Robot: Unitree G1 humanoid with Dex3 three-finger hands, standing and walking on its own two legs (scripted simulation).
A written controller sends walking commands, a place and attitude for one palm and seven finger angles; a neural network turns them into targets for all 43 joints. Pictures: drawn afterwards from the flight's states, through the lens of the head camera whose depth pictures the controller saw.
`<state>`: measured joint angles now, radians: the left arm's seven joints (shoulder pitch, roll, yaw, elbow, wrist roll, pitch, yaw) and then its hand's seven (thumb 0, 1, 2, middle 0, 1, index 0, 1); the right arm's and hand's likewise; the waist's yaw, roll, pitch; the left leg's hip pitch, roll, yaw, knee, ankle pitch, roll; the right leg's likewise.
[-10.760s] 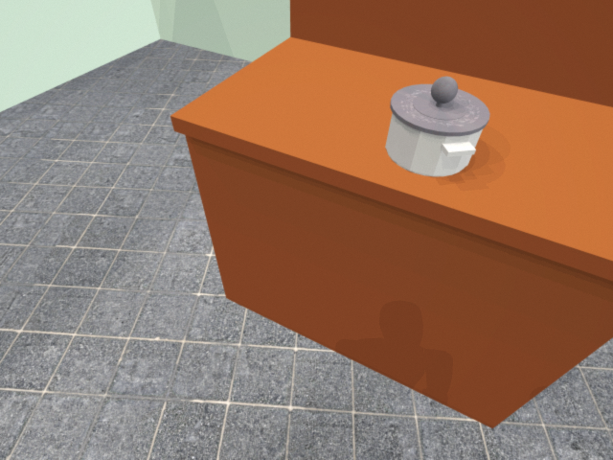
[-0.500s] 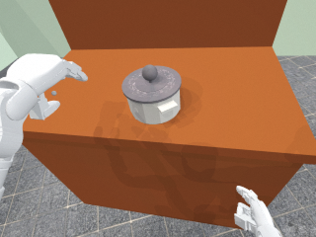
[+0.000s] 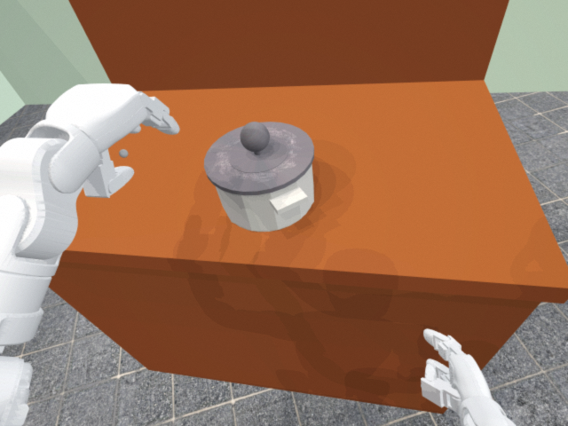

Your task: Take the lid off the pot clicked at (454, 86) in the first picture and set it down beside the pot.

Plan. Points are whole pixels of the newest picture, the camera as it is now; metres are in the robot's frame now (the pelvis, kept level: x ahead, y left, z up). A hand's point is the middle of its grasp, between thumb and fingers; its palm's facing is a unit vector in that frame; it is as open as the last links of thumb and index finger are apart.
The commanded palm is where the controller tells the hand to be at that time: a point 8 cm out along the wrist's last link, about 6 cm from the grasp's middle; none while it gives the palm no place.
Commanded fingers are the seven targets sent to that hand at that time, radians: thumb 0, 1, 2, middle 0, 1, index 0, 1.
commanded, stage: move the open hand above the knob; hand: left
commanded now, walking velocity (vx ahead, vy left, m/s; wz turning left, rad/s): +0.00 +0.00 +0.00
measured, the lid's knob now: (254, 136) +0.50 +0.09 +0.17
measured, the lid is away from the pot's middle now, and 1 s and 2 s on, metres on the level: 0.00 0.00 0.00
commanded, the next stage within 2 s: none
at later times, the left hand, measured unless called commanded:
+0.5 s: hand (180, 124) +0.40 +0.15 +0.25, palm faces -0.02 +0.01 -1.00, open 9.9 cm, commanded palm +0.37 +0.15 +0.32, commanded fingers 0.00 -0.38 1.69 -0.88 -0.08 -0.88 -0.08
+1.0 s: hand (232, 102) +0.45 +0.10 +0.25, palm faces -0.06 +0.01 -1.00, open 9.9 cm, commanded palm +0.43 +0.10 +0.32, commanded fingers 0.00 -0.38 1.69 -0.88 -0.08 -0.88 -0.08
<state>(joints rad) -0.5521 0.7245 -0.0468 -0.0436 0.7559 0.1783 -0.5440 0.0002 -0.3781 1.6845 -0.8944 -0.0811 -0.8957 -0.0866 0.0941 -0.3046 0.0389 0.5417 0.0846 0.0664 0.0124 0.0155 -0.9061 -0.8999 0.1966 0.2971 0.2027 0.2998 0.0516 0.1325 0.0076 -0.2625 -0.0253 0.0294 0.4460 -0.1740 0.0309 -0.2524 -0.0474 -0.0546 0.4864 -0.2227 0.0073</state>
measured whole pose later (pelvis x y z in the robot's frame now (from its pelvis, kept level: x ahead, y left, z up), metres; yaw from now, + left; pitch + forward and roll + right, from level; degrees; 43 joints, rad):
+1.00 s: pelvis +0.02 -0.01 +0.00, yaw -1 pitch +1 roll +1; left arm -0.98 0.49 -0.31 0.36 0.83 0.31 -0.47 0.00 -0.38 1.68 -0.90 -0.08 -0.90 -0.09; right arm 0.12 -0.29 0.04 0.60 0.09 0.10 0.02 0.01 -0.91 -0.90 0.20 0.30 0.20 0.30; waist -0.01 0.10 -0.02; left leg -0.26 -0.03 0.04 0.43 -0.19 0.02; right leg -0.27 -0.05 -0.04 0.51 -0.26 0.00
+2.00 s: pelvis +0.02 +0.00 +0.00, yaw -1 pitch +2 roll +1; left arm -1.05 0.43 -0.35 0.44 0.85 0.34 -0.44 0.00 -0.38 1.68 -0.89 -0.08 -0.90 -0.09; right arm 0.12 -0.27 0.05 0.61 0.09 0.13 0.03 0.01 -0.91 -0.90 0.20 0.30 0.20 0.30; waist -0.01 0.10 -0.03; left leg -0.26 -0.04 0.05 0.42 -0.20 0.03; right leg -0.27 -0.06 -0.03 0.50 -0.26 0.01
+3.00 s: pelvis +0.03 +0.00 +0.00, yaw -1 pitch +2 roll +1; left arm -0.94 0.44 -0.33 0.40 0.83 0.32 -0.47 0.00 -0.38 1.68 -0.89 -0.08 -0.89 -0.09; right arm 0.12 -0.28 0.04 0.60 0.08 0.12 0.03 0.01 -0.91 -0.90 0.20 0.30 0.20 0.30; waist -0.01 0.10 -0.02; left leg -0.25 -0.03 0.04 0.43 -0.21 0.03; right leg -0.25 -0.05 -0.04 0.49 -0.26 0.01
